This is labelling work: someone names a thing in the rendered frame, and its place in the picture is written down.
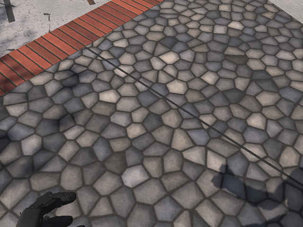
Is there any left robot hand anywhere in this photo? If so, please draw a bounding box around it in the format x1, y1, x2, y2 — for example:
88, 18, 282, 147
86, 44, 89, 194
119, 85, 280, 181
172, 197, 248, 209
16, 191, 85, 227

